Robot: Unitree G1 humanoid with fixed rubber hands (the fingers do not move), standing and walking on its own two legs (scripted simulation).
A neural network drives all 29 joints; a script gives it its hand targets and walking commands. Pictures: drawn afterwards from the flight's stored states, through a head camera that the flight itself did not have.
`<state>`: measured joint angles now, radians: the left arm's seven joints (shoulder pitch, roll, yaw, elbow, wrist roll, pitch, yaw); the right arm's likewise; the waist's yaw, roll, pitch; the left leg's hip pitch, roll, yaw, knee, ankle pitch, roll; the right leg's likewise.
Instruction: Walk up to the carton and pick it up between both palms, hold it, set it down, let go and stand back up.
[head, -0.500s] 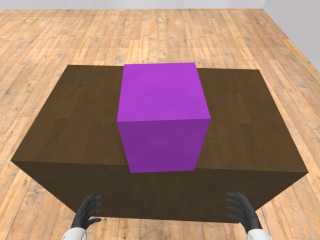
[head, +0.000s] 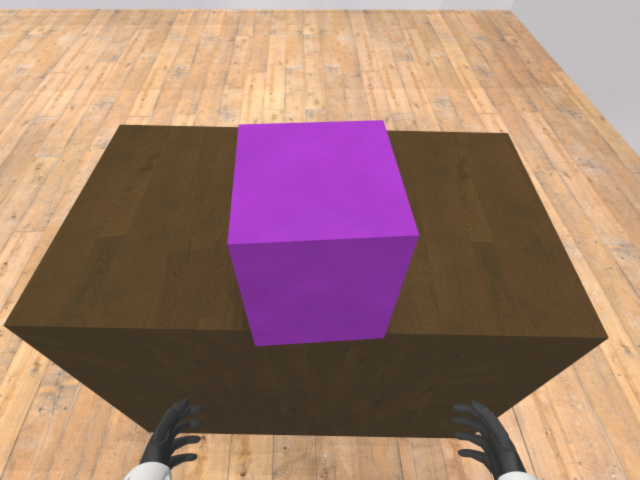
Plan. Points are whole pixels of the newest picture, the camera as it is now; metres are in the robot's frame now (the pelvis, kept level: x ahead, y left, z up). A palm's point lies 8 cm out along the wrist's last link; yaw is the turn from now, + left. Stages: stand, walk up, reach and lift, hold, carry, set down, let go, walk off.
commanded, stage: set down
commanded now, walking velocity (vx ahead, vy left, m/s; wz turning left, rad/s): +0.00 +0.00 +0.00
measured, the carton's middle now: (316, 238) +0.42 +0.03 +0.04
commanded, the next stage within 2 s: let go in 0.02 s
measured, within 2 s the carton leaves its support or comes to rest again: neither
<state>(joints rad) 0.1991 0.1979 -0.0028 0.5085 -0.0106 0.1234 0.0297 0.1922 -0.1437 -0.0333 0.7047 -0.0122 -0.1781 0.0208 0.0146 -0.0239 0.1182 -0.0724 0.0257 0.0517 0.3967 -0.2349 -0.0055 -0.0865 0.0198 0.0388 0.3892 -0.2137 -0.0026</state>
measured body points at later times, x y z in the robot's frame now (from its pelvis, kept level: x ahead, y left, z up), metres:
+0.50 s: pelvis +0.00 +0.00 +0.00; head +0.00 +0.00 +0.45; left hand +0.16 +0.23 -0.09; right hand +0.16 -0.23 -0.10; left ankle -0.01 +0.12 -0.74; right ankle +0.00 -0.12 -0.74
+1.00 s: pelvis -0.01 +0.00 +0.00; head -0.03 +0.00 +0.45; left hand +0.04 +0.29 -0.13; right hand +0.06 -0.29 -0.12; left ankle -0.01 +0.12 -0.74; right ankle +0.00 -0.12 -0.74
